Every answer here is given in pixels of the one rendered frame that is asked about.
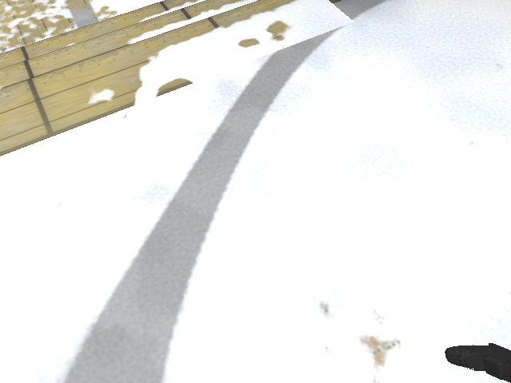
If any robot right hand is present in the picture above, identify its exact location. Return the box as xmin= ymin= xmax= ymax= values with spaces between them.
xmin=445 ymin=343 xmax=511 ymax=383

